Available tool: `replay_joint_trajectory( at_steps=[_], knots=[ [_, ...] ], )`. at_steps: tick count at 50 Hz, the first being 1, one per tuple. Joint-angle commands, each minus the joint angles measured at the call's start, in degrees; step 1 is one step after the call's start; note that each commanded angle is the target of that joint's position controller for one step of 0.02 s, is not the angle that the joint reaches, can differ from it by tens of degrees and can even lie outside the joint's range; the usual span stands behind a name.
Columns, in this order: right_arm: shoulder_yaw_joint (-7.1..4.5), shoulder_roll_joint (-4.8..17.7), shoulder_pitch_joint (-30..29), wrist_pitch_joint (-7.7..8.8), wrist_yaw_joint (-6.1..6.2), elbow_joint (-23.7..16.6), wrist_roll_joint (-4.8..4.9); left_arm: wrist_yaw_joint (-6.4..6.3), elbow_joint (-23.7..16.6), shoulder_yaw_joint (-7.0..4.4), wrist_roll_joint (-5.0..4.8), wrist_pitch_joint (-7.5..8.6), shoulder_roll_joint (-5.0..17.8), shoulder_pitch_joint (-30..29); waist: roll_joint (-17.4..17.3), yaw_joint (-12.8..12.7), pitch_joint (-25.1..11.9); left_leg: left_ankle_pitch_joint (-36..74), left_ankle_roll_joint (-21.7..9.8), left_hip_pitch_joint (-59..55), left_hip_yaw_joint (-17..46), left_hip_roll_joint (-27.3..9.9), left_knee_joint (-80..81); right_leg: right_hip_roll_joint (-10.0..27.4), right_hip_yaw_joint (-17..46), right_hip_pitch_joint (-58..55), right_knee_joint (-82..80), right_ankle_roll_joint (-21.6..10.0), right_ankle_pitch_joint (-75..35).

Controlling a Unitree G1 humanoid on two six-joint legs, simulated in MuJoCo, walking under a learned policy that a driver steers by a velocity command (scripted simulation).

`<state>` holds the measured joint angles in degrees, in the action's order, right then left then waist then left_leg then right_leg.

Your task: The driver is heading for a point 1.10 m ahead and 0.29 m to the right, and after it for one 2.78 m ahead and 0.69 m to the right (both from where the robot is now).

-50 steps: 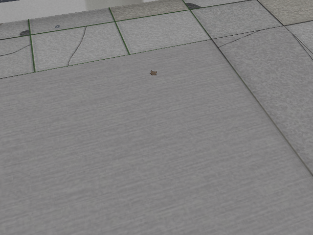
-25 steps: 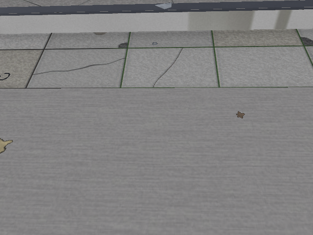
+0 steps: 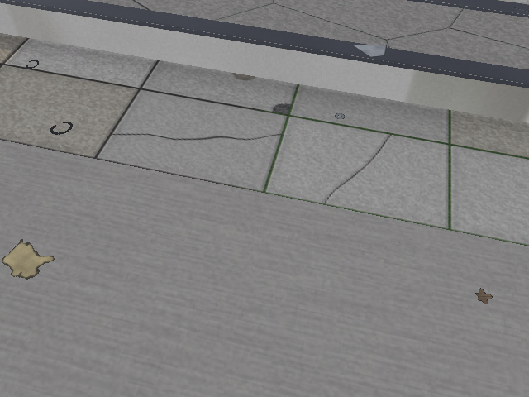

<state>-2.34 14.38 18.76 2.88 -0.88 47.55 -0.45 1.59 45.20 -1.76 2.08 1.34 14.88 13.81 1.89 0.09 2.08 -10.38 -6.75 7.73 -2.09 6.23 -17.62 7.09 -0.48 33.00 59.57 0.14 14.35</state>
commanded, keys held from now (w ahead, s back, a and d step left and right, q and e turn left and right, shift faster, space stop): w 0.72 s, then w+e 0.28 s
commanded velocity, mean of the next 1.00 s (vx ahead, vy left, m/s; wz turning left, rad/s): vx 0.50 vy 0.00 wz -0.03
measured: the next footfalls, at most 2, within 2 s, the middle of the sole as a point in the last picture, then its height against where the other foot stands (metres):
right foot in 0.30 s outside the picture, level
left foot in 0.84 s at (242, 342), level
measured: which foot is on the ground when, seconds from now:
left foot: down 0.00-0.32, up 0.34-0.82, down 0.84-1.00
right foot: up 0.00-0.28, down 0.30-0.86, up 0.88-1.00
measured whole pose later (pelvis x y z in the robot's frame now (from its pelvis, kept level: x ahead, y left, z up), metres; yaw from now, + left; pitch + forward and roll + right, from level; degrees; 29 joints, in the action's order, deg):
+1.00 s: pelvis +0.54 -0.01 +0.00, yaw -5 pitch +0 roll +0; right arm -2.1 13.4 11.2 4.5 0.1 49.7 -1.7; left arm 0.7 55.0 -3.2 0.9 2.2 14.4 19.1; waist 1.8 -1.5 2.7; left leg -9.9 -3.7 14.5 -8.0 0.2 -24.1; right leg 1.4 0.3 21.8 63.0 -4.7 18.7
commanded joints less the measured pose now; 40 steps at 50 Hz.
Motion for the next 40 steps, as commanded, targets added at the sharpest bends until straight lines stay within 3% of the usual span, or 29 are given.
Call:
replay_joint_trajectory(
  at_steps=[1,8,11,13,14,15,16,17,18,19,20,22,24,27,31,35,38,40],
  knots=[
    [-1.77,7.49,1.66,1.43,0.08,-1.74,0.29,0.30,-2.68,-1.12,0.09,-0.19,3.77,-0.70,-4.43,-0.16,1.13,15.88,-6.68,-1.03,10.82,-15.15,10.46,0.83,-0.45,4.30,-5.43,0.80,-6.89],
    [-1.53,7.79,8.06,1.74,0.55,1.89,-0.18,0.59,-6.21,-0.54,-0.34,0.51,2.87,-13.05,-4.97,3.71,3.21,20.87,-5.18,-9.40,8.61,-16.09,9.12,-1.90,-2.20,5.85,-20.91,-0.57,-14.29],
    [-1.54,8.60,8.78,1.60,1.17,3.26,-0.64,0.66,-7.25,-0.62,-0.38,0.95,3.40,-14.70,-5.39,3.32,3.85,26.69,-4.48,-13.01,8.65,-17.92,6.78,-3.60,-2.68,3.54,-25.09,-2.73,-10.62],
    [-1.63,9.58,6.94,1.63,1.51,3.57,-0.86,0.21,-6.13,-1.02,-0.46,1.36,4.15,-10.54,-6.02,0.74,2.05,39.74,-3.03,-13.41,7.39,-17.95,1.54,-6.32,-3.78,-4.39,-27.78,-4.74,-6.21],
    [-1.76,10.24,6.18,1.57,1.54,3.79,-1.02,-0.35,-4.33,-1.57,-0.40,1.64,5.14,-4.91,-6.11,-1.78,-1.18,47.39,-2.19,-13.22,6.45,-17.13,-5.34,-8.51,-4.65,-11.71,-29.18,-5.89,-4.36],
    [-1.60,10.11,5.47,1.44,1.50,3.89,-0.84,-1.02,-1.23,-2.27,0.08,2.21,6.41,4.55,-4.30,-6.05,-6.57,46.49,-1.04,-9.68,4.13,-14.61,-16.67,-8.87,-4.57,-23.92,-32.49,-7.53,-6.51],
    [-0.77,7.87,5.80,1.70,1.45,2.22,-0.41,-1.89,0.67,-3.44,1.43,2.61,10.83,14.79,0.87,-9.42,-14.16,28.32,-0.03,1.41,2.11,-11.65,-33.69,3.00,8.05,-39.07,-33.25,-10.54,-1.53],
    [0.07,2.46,13.13,1.74,0.92,1.59,1.38,-1.72,1.40,-5.01,1.50,2.39,16.92,16.36,15.40,-5.47,-20.02,-16.25,2.43,21.39,0.59,0.45,-53.79,18.06,37.30,-51.90,-39.96,-18.61,0.71],
    [-1.00,7.74,8.55,1.46,1.29,2.29,-0.59,-1.14,0.96,-4.13,-0.84,1.89,12.41,11.65,4.79,-4.93,-15.14,-17.31,1.28,26.45,8.19,-2.37,-57.66,15.16,39.03,-46.63,-43.26,-16.96,3.00],
    [-1.14,7.51,4.92,1.62,0.92,1.28,-0.43,-0.99,0.21,-3.21,-1.32,1.89,9.10,5.68,1.89,-2.65,-7.02,-12.04,1.17,27.51,7.69,-5.33,-56.23,13.43,28.78,-38.31,-43.90,-15.61,1.83],
    [-0.74,6.46,2.88,1.76,0.66,0.97,-0.39,-0.76,0.20,-2.45,-1.02,2.19,6.21,2.91,-0.41,-1.62,-3.66,-8.78,1.33,26.11,6.80,-7.48,-53.10,10.76,22.73,-32.47,-45.91,-14.25,-3.59],
    [-0.44,5.12,3.62,0.44,0.08,1.48,-1.46,-0.98,1.57,-1.63,-1.26,2.84,3.96,1.80,2.07,1.01,-1.48,-6.74,2.53,21.49,5.51,-9.86,-48.32,6.24,14.12,-25.61,-48.55,-11.56,-9.98],
    [-0.22,4.04,3.64,-0.53,-0.55,1.81,-1.75,-0.89,3.08,-1.73,-1.46,3.79,4.47,4.02,2.12,1.53,-1.70,-5.49,3.61,20.59,4.15,-10.15,-46.81,5.35,11.19,-24.24,-50.12,-12.11,-15.06],
    [-0.01,3.69,-2.60,-1.07,-1.00,0.05,-1.81,-0.85,4.99,-2.10,-1.77,4.25,5.72,6.48,1.50,1.00,0.95,-0.28,5.27,26.47,2.46,-12.14,-41.49,4.48,8.00,-24.82,-53.37,-12.73,-14.60],
    [0.64,2.68,-11.94,-0.79,-1.17,-2.63,-1.40,-0.75,7.04,-1.90,-1.89,4.09,5.25,9.48,1.41,-1.05,2.69,7.26,6.59,28.61,0.25,-12.39,-28.71,2.32,4.06,-27.01,-54.03,-11.72,-17.99],
    [1.11,2.35,-18.39,-0.47,-1.08,-4.31,-1.10,-1.03,9.04,-1.95,-1.59,4.06,5.87,12.85,1.76,-3.05,3.02,10.47,5.80,26.40,-1.53,-10.61,-19.37,3.24,2.63,-31.24,-52.43,-11.16,-22.80],
    [0.76,3.39,-20.39,-0.06,-0.81,-5.46,-1.18,-1.60,10.29,-1.98,-1.24,3.68,6.29,13.86,1.80,-2.83,3.59,6.99,4.24,25.31,-0.84,-9.67,-15.94,5.51,4.52,-35.53,-49.11,-10.91,-28.28],
    [0.24,4.36,-16.64,0.61,-0.41,-4.66,-1.25,-1.97,10.29,-2.27,-0.97,3.41,7.44,11.97,2.06,-0.47,2.03,2.25,2.94,19.44,-0.86,-7.81,-13.23,5.85,5.28,-36.67,-43.67,-10.00,-36.89]
  ],
)
Keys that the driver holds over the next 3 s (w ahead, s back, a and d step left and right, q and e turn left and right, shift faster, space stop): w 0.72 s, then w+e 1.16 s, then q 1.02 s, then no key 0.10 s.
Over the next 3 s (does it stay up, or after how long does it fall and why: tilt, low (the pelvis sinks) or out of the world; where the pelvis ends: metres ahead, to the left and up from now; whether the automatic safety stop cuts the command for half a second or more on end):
stays up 1.11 -0.19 0.00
